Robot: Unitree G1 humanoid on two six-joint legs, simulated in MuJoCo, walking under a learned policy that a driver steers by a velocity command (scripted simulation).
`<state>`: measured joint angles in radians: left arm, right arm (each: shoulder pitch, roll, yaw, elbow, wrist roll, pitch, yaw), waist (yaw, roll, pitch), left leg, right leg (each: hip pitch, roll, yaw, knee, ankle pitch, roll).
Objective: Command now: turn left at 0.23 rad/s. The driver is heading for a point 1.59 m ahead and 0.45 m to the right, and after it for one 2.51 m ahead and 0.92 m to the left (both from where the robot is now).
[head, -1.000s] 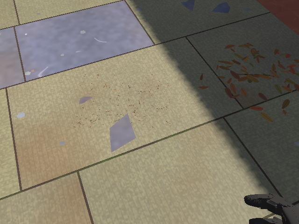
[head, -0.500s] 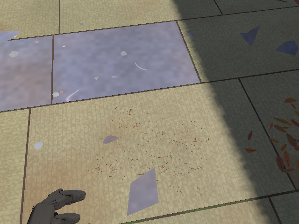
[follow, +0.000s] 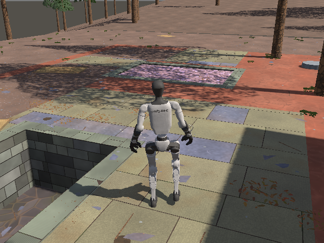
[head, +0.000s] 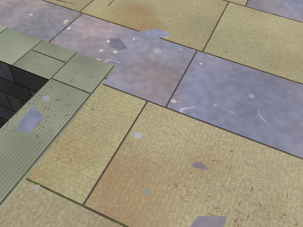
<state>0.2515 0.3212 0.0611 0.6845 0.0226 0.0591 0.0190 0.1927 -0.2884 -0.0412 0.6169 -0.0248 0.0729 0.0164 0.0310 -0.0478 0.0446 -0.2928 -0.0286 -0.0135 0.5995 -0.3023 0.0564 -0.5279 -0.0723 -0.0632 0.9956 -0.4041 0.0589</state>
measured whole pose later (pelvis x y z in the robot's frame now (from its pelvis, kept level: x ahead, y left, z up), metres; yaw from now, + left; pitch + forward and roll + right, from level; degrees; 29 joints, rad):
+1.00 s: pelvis +0.03 +0.00 +0.01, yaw -23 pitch +1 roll -2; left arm 0.14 0.29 0.03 0.70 0.02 0.05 0.02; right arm 0.26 -0.28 -0.03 0.75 -0.01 0.04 0.01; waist -0.03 -0.02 0.06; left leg -0.28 -0.08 -0.17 0.43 -0.15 0.04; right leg -0.33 0.11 0.10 0.80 -0.46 0.01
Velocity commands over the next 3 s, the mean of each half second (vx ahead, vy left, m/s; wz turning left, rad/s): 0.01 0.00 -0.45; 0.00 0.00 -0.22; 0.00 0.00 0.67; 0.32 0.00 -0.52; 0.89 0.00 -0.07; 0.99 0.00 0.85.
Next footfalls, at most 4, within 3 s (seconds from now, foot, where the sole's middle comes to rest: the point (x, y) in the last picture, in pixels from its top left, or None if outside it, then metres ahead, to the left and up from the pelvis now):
0.32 right None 0.00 -0.09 -0.77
0.82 left None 0.14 0.05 -0.77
1.20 right None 0.05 -0.12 -0.77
1.62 left None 0.06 0.09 -0.77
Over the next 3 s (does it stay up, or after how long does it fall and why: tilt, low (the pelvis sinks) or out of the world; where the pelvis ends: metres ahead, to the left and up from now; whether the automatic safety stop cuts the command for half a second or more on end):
stays up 0.78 -0.51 -0.01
